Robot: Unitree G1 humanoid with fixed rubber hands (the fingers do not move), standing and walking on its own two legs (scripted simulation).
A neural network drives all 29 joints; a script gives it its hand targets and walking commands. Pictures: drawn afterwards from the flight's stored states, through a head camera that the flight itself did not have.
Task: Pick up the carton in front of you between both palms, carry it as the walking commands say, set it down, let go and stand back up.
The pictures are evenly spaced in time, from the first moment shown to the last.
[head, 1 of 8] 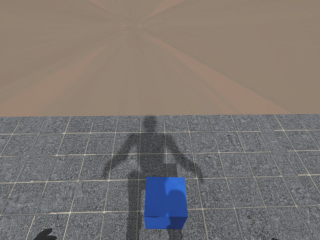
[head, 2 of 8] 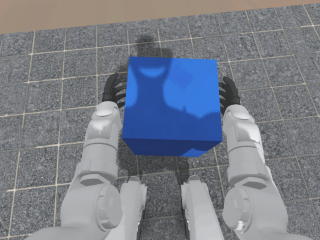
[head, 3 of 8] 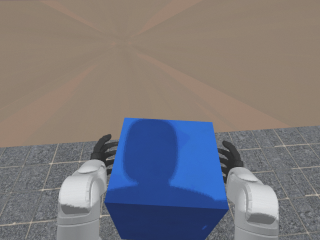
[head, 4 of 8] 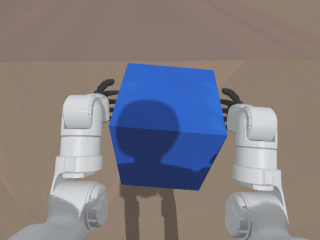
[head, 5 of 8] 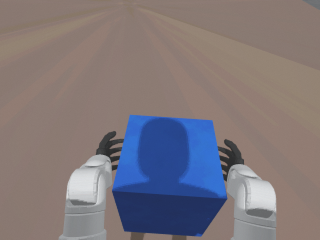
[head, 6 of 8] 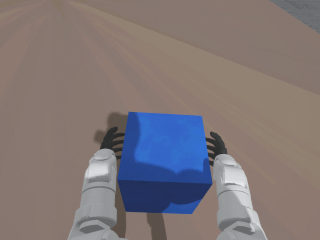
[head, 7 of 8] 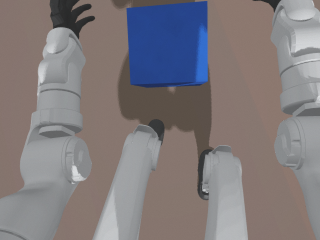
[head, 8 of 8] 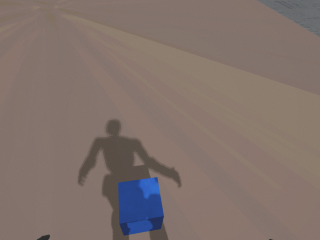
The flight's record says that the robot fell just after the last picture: no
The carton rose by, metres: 1.01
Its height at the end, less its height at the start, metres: +0.28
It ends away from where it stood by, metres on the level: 5.58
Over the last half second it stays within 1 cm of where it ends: yes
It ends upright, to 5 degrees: yes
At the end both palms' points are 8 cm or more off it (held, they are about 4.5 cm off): yes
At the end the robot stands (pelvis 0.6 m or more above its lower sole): yes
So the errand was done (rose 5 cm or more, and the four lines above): yes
